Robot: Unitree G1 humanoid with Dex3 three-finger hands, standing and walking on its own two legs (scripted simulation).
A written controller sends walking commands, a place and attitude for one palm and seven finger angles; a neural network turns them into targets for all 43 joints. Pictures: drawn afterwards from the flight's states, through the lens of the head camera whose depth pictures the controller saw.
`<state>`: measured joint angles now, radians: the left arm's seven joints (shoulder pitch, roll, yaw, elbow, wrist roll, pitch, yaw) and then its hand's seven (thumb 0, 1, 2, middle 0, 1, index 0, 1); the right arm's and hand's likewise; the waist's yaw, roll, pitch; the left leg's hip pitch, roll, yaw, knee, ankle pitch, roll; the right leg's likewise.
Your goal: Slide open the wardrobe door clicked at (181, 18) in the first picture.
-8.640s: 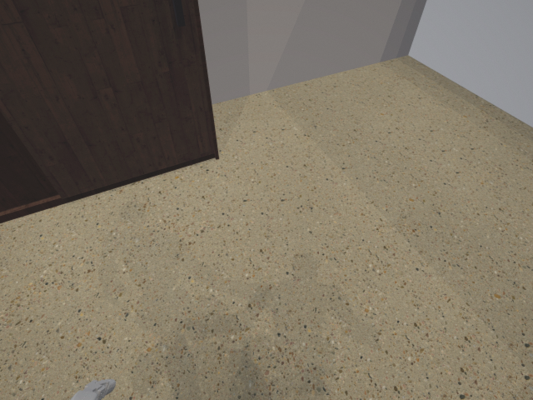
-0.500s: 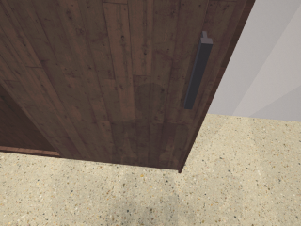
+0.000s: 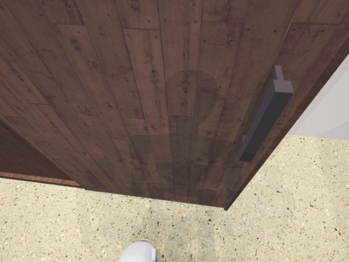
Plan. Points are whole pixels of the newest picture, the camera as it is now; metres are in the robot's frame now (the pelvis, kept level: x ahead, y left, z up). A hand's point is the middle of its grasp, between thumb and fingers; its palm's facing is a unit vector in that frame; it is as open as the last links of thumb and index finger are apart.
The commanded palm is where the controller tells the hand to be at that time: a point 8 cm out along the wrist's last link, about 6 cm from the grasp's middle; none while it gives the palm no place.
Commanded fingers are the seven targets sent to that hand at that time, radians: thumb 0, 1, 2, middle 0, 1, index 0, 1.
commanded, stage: shuffle to correct the standing spot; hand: right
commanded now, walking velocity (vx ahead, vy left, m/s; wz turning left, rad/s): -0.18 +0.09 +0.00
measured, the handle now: (258, 120) +0.39 -0.14 +0.11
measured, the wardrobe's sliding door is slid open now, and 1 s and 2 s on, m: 0.00 0.00 0.00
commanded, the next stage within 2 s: come to a stop and stand still in 0.44 s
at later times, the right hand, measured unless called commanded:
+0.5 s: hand out of the picture +0.06 -0.14 -0.19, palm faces +0.05 +0.99 -0.15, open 7.3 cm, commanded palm none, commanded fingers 0.00 -0.90 -0.90 0.20 0.30 0.20 0.30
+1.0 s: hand out of the picture -0.13 -0.11 -0.17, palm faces +0.05 +0.98 -0.19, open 7.3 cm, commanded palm none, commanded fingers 0.00 -0.90 -0.90 0.20 0.30 0.20 0.30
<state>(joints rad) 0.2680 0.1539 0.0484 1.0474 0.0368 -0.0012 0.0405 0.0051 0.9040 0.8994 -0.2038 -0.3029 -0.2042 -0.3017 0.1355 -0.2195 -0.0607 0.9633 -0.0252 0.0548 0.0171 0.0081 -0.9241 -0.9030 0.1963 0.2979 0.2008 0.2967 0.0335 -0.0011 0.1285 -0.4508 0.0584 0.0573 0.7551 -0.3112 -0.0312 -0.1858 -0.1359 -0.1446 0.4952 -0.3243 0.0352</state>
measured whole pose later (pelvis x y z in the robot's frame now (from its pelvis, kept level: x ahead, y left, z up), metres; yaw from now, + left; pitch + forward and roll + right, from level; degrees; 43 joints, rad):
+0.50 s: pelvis -0.03 +0.04 -0.01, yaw -1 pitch +0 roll +2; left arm 0.12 0.14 0.03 0.94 0.03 0.04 0.03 0.00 0.91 0.90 -0.20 -0.30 -0.20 -0.30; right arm 0.12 -0.18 -0.05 0.94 -0.02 0.08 -0.02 0.00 -0.91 -0.90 0.20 0.30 0.21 0.30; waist 0.00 0.04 0.12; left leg -0.51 -0.01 0.02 0.99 -0.48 -0.02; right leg -0.30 -0.01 -0.09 0.62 -0.33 -0.08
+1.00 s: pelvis -0.09 +0.06 +0.00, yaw +0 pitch +0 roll -1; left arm 0.32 0.20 0.04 1.07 0.02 0.04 -0.01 0.01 0.91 0.90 -0.20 -0.30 -0.20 -0.30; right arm 0.39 -0.13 -0.02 1.09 -0.03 0.00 -0.02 0.00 -0.91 -0.90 0.20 0.30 0.20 0.30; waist -0.01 -0.01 0.00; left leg -0.05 0.05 0.00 0.36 -0.31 -0.02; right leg -0.38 -0.02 -0.06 0.76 -0.34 0.02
